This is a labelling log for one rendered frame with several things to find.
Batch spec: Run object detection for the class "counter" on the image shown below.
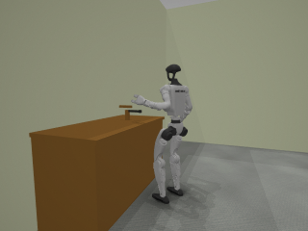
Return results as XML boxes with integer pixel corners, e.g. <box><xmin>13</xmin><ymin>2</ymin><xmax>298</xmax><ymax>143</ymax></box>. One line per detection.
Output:
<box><xmin>29</xmin><ymin>105</ymin><xmax>165</xmax><ymax>231</ymax></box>

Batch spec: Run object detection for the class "left robot forearm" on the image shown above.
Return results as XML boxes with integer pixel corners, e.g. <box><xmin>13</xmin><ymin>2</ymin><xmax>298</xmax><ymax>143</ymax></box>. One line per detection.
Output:
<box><xmin>142</xmin><ymin>99</ymin><xmax>168</xmax><ymax>111</ymax></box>

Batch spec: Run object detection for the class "robot left hand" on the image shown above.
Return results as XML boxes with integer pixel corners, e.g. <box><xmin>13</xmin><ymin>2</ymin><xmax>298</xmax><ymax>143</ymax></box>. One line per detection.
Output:
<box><xmin>131</xmin><ymin>94</ymin><xmax>145</xmax><ymax>105</ymax></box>

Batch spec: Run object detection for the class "robot right foot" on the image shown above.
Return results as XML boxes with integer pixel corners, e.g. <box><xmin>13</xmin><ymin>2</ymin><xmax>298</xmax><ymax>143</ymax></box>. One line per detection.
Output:
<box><xmin>167</xmin><ymin>187</ymin><xmax>183</xmax><ymax>196</ymax></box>

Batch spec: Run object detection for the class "tap lever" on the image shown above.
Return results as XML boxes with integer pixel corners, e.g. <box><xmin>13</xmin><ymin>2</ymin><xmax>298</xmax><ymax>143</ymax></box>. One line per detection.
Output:
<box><xmin>127</xmin><ymin>110</ymin><xmax>142</xmax><ymax>114</ymax></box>

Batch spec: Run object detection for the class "robot right upper arm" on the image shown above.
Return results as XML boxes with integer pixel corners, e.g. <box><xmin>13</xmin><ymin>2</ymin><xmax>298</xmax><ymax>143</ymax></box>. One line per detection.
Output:
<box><xmin>184</xmin><ymin>86</ymin><xmax>193</xmax><ymax>112</ymax></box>

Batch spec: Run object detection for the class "right robot forearm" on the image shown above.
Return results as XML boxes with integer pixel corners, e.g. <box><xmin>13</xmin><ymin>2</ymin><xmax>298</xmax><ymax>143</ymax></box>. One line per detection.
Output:
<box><xmin>179</xmin><ymin>110</ymin><xmax>192</xmax><ymax>122</ymax></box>

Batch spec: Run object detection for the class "robot left upper arm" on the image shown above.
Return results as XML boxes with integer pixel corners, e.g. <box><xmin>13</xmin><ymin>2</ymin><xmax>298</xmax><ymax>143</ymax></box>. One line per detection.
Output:
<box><xmin>160</xmin><ymin>85</ymin><xmax>171</xmax><ymax>112</ymax></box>

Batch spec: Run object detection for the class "humanoid robot torso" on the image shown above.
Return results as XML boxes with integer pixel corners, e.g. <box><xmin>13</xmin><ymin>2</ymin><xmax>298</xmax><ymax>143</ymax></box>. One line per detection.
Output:
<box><xmin>167</xmin><ymin>83</ymin><xmax>186</xmax><ymax>136</ymax></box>

